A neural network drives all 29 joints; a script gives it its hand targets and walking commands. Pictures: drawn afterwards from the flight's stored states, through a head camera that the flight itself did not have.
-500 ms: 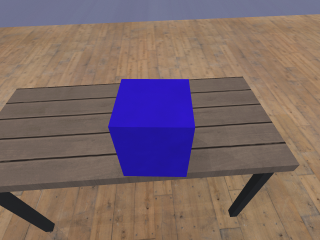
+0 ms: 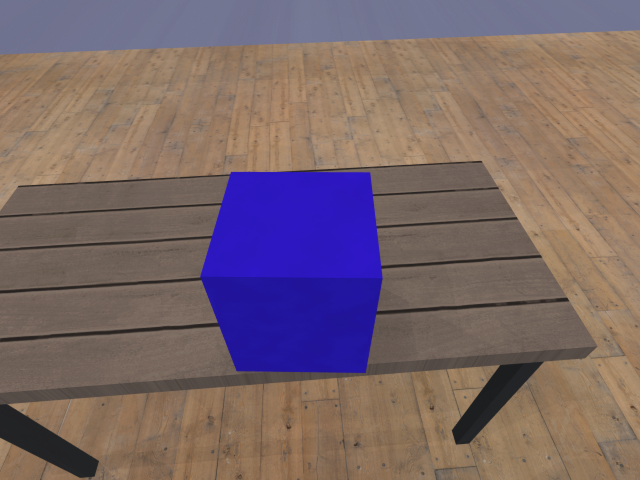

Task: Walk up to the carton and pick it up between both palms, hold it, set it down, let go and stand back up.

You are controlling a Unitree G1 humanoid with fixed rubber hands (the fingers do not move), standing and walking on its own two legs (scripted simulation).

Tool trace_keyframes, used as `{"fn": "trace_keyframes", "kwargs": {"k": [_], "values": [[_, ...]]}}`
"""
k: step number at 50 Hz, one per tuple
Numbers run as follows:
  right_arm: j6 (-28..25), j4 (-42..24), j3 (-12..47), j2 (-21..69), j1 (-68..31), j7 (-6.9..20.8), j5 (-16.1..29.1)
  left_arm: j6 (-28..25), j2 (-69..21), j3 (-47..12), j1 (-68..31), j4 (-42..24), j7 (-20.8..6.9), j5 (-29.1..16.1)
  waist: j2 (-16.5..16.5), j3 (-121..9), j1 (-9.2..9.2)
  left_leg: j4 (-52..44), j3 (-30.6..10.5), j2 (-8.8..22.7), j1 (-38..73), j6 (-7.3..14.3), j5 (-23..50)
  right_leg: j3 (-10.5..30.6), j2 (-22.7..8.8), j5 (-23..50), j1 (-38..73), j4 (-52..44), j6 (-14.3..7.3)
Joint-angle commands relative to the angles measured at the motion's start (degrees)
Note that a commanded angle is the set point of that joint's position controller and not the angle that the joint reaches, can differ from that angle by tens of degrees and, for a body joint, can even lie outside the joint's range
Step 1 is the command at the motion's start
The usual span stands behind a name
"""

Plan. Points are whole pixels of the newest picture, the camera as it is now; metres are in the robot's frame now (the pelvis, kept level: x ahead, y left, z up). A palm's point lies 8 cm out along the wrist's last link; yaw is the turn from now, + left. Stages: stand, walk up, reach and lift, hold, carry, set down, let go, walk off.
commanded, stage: stand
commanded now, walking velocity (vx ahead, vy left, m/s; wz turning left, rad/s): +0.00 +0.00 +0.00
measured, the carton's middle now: (300, 275) +0.42 +0.04 +0.00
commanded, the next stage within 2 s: none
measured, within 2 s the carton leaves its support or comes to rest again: neither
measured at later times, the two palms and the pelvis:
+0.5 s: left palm out of the picture +0.04 +0.24 -0.13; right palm out of the picture +0.04 -0.24 -0.13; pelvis +0.02 +0.00 +0.00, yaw +0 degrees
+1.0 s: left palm out of the picture +0.03 +0.24 -0.13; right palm out of the picture +0.02 -0.24 -0.14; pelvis +0.02 +0.00 +0.00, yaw +0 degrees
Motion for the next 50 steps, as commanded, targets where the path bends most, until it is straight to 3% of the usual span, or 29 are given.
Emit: {"fn": "trace_keyframes", "kwargs": {"k": [1,11,29,50], "values": [[-0.5,-1.6,-1.3,-6.7,3.3,-0.4,0.1,-0.5,7.1,1.6,3.2,-1.6,0.4,-0.1,0.0,4.6,0.27,-6.1,-7.0,5.8,-0.7,0.2,1.0,6.5,-6.2,2.4,-3.7,-7.5,-0.5],[-0.7,-0.3,-1.3,-6.3,2.9,-0.7,0.2,-0.7,7.0,1.3,2.2,0.3,0.6,-0.1,-0.6,1.7,0.33,-5.6,-6.6,6.0,2.3,0.2,5.6,6.0,-6.3,6.8,-1.6,-7.2,-0.4],[-0.4,2.6,-0.7,-5.8,2.0,-1.1,0.2,-0.3,6.0,0.9,1.6,3.4,1.0,-0.2,0.1,3.7,0.28,-6.1,-6.4,6.1,2.7,0.1,7.1,5.8,-6.4,8.9,-0.3,-8.1,-0.6],[-0.2,5.0,-0.5,-5.1,2.4,-1.3,0.2,-0.2,5.3,0.6,1.6,5.8,1.1,-0.3,0.0,4.6,0.2,-7.3,-6.2,5.9,2.2,-0.3,4.6,5.4,-6.3,5.8,-0.9,-9.1,-0.3]]}}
